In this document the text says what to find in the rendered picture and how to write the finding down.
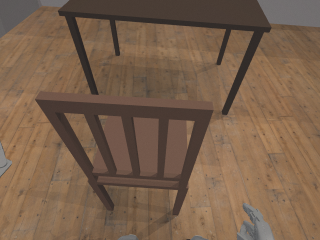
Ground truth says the left robot hand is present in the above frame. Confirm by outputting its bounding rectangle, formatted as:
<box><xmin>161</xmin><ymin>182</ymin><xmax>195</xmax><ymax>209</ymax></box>
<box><xmin>0</xmin><ymin>141</ymin><xmax>12</xmax><ymax>177</ymax></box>

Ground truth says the table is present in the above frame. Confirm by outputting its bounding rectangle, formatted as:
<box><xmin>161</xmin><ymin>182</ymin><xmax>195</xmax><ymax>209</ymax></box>
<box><xmin>58</xmin><ymin>0</ymin><xmax>272</xmax><ymax>115</ymax></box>

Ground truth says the right robot hand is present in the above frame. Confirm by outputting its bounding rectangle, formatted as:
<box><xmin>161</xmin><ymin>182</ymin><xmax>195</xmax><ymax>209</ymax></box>
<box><xmin>237</xmin><ymin>203</ymin><xmax>275</xmax><ymax>240</ymax></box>

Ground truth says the chair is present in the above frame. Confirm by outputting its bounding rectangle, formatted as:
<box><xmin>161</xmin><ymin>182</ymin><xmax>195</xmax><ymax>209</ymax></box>
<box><xmin>35</xmin><ymin>91</ymin><xmax>214</xmax><ymax>216</ymax></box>

